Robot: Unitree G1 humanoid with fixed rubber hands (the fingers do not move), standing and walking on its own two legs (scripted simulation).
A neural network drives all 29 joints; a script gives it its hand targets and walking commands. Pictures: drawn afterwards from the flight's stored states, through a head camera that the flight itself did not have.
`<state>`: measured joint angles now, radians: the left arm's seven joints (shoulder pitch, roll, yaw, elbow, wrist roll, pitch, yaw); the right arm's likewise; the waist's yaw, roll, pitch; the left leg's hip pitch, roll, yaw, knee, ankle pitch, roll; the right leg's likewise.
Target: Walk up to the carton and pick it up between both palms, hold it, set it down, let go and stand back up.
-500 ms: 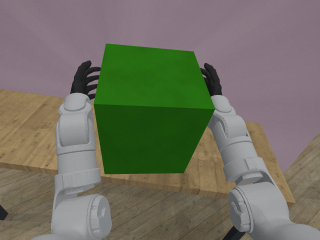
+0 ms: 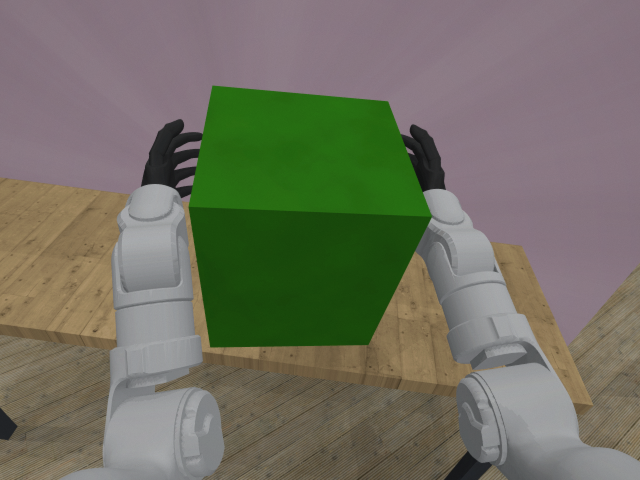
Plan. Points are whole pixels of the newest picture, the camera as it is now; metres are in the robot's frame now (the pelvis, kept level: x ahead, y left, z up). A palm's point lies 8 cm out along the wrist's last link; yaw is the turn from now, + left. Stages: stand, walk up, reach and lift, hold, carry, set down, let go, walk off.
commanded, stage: hold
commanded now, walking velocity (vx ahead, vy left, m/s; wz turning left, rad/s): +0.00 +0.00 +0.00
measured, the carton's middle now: (297, 226) +0.37 +0.01 +0.17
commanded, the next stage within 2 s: none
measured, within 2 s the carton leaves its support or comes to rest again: neither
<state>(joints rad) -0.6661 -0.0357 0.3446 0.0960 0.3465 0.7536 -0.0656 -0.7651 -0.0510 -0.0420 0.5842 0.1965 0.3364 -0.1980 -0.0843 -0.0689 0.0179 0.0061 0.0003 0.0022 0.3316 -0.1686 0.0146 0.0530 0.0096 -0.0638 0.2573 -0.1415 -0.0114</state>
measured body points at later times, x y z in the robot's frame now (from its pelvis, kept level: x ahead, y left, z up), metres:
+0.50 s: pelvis +0.00 +0.00 +0.00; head -0.07 +0.03 +0.44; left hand +0.37 +0.16 +0.22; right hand +0.38 -0.14 +0.23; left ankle +0.02 +0.11 -0.75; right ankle +0.01 -0.11 -0.75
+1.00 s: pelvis +0.00 +0.00 +0.00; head -0.06 +0.03 +0.44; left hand +0.37 +0.16 +0.22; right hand +0.38 -0.14 +0.22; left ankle +0.02 +0.11 -0.75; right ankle +0.01 -0.11 -0.75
